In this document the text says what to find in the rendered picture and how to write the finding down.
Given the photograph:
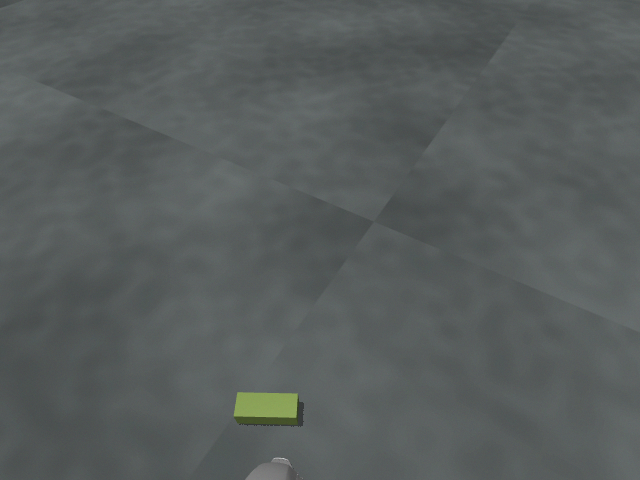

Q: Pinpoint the carton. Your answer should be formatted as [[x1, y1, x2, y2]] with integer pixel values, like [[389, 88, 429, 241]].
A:
[[234, 392, 299, 425]]

